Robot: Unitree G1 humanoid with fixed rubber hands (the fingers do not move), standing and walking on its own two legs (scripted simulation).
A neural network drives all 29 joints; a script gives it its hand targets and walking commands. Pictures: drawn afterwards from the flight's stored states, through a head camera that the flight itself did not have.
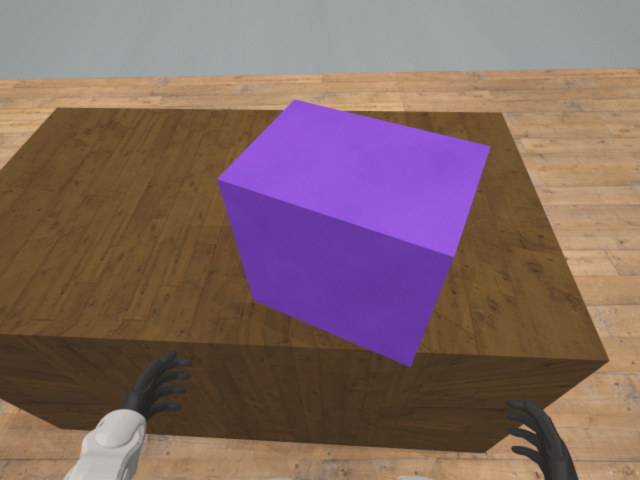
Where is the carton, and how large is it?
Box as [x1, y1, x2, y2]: [217, 99, 490, 366]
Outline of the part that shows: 294,99 217,179 253,299 410,366 453,258 490,146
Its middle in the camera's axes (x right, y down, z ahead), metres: +0.05 -0.01 +0.59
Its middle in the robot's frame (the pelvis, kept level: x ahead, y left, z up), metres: +0.45 -0.01 +0.03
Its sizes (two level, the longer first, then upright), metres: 0.286 0.198 0.278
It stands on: a pedestal, 0.65 m high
